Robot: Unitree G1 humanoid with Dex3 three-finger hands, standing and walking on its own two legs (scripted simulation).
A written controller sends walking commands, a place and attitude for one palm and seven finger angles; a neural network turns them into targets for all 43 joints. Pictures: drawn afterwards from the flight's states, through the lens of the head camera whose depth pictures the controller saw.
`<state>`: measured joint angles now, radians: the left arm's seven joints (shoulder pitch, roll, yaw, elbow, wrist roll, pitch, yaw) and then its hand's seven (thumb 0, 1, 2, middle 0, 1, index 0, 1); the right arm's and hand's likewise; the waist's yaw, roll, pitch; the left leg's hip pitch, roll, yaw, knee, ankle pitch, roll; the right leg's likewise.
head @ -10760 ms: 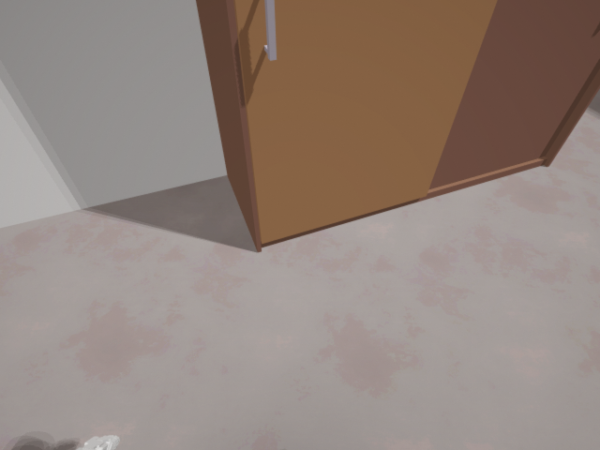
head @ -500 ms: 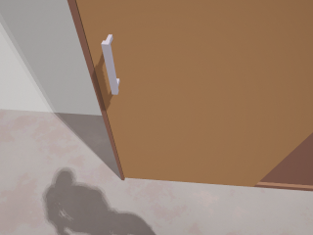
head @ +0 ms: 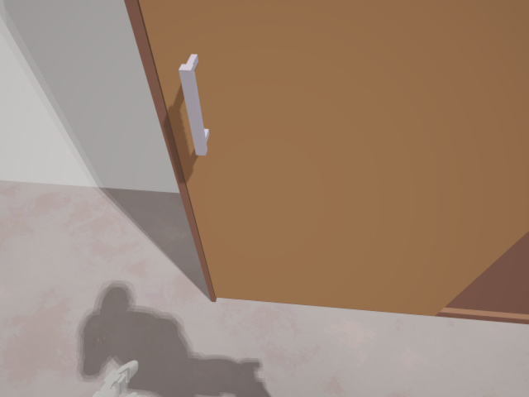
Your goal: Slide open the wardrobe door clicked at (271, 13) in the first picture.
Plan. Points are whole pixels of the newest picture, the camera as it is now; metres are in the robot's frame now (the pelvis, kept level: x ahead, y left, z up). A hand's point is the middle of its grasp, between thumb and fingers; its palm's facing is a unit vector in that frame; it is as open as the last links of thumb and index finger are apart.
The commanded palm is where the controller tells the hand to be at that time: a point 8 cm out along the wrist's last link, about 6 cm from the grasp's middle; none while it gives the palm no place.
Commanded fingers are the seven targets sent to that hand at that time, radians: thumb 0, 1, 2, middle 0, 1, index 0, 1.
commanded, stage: raise the hand with hooked fingers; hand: left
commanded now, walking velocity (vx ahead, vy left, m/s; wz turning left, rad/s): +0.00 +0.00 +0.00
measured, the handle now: (197, 107) +0.53 +0.16 +0.16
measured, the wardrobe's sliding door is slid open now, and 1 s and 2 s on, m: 0.00 0.00 0.00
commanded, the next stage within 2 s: move the hooked fingers beside the handle in 2.00 s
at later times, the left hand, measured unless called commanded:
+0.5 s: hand (120, 360) +0.16 +0.21 +0.01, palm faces +0.04 -1.00 -0.06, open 9.7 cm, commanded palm +0.14 +0.27 +0.03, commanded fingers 0.00 0.18 0.59 -0.25 -0.76 -0.25 -0.76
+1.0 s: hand (73, 298) +0.21 +0.26 +0.09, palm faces +0.04 -1.00 -0.06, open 12.6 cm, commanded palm +0.18 +0.31 +0.10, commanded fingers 0.00 -0.41 0.34 -0.29 -1.14 -0.29 -1.14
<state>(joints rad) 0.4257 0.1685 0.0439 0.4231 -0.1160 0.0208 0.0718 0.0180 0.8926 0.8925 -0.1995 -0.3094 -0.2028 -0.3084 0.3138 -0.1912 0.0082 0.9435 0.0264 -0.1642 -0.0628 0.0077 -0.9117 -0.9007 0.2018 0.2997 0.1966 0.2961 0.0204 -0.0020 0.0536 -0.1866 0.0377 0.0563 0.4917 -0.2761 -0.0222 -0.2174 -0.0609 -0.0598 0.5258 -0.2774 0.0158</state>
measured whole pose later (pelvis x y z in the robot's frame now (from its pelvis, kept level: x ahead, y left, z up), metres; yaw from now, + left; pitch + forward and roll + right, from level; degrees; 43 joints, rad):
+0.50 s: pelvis -0.02 +0.00 -0.06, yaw +3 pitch +7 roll -2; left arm 0.40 0.25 0.22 -0.05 -0.30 -0.39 -0.37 0.01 0.40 0.69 -0.23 -0.62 -0.23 -0.62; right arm 0.19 -0.24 0.01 0.55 0.03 -0.27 -0.06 0.01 -0.91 -0.90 0.20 0.30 0.20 0.30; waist 0.05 0.01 -0.06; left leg -0.66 0.06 -0.05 1.02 -0.48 -0.03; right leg -0.62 -0.06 -0.13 0.96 -0.46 0.00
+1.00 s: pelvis -0.01 +0.02 -0.02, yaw +2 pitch +1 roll -2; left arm 0.24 0.35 0.34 -0.02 -0.35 -0.13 -0.39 0.00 -0.19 0.44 -0.28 -1.00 -0.28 -1.00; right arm 0.27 -0.27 0.04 0.59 0.05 -0.32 -0.09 0.01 -0.91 -0.90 0.20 0.30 0.20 0.30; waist 0.03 0.02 -0.04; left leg -0.40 0.04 0.01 0.75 -0.38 0.00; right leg -0.37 -0.07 -0.09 0.69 -0.34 0.04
